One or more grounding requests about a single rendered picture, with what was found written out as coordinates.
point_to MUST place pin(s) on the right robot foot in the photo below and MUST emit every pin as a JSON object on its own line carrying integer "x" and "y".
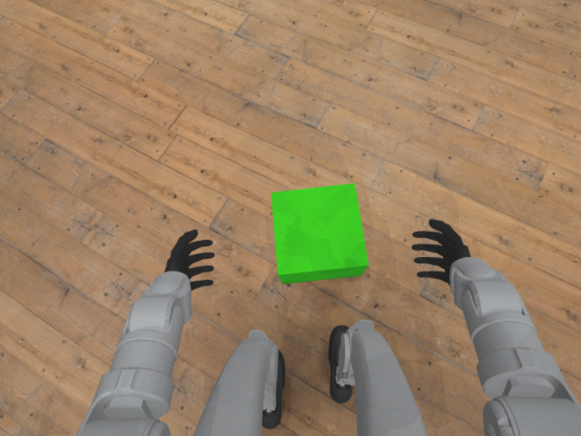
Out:
{"x": 339, "y": 392}

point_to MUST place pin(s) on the right robot hand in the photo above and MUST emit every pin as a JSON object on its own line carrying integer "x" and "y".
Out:
{"x": 452, "y": 249}

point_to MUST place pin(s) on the left robot forearm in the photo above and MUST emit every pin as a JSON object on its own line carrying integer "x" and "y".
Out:
{"x": 139, "y": 383}

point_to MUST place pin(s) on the left robot hand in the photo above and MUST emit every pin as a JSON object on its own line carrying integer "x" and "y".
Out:
{"x": 180, "y": 261}

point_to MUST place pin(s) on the right robot upper arm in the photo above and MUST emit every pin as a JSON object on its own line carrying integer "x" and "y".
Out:
{"x": 528, "y": 416}

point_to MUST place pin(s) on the left robot upper arm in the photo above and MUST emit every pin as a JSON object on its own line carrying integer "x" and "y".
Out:
{"x": 126, "y": 427}

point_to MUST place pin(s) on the right robot forearm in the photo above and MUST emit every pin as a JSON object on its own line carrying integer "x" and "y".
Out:
{"x": 511, "y": 359}

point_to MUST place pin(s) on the carton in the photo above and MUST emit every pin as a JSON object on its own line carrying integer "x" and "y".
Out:
{"x": 318, "y": 234}

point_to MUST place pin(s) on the robot left thigh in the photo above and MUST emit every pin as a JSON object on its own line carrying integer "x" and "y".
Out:
{"x": 235, "y": 405}

